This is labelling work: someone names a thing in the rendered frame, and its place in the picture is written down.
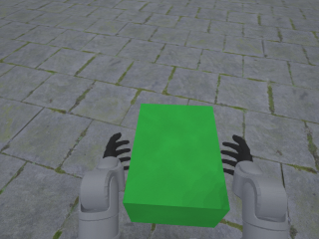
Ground right robot forearm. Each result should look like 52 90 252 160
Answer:
231 160 288 239

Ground left robot hand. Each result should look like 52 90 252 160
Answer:
103 132 131 170

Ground left robot forearm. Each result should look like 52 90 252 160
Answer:
77 156 126 239

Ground carton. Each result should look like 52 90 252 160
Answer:
123 104 230 228

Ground right robot hand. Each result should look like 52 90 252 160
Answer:
221 134 253 175

